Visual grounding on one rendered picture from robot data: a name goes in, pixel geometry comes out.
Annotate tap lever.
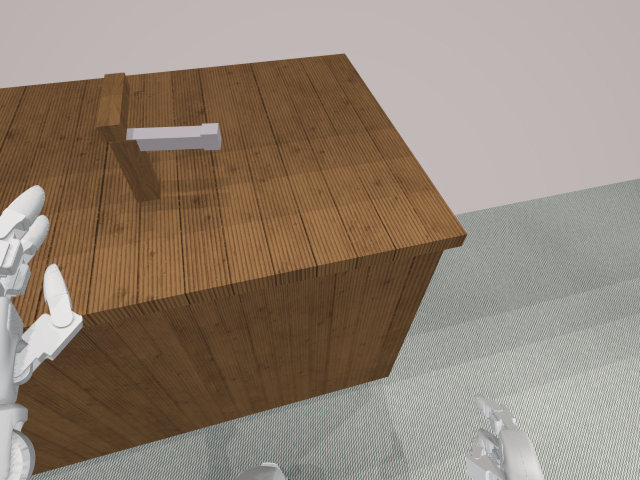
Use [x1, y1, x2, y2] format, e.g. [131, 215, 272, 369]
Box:
[126, 123, 222, 151]

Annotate counter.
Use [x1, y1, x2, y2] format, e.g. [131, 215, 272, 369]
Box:
[0, 53, 467, 476]

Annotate robot left shin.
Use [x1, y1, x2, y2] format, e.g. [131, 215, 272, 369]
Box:
[261, 462, 284, 475]

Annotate robot right hand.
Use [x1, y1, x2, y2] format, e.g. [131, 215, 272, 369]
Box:
[465, 394, 544, 480]

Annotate robot left hand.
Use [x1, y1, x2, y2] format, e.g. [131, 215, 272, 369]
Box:
[0, 185, 83, 405]

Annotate robot left forearm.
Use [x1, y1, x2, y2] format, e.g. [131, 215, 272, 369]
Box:
[0, 403, 35, 480]

